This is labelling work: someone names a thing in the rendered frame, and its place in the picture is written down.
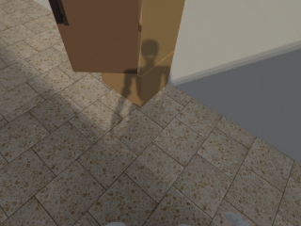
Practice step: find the robot right hand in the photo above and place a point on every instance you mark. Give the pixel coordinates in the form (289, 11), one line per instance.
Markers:
(236, 219)

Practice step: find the handle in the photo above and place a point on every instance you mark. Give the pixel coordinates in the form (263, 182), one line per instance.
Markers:
(56, 11)

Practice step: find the cupboard door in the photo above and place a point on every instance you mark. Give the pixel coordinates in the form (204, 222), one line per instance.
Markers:
(100, 36)

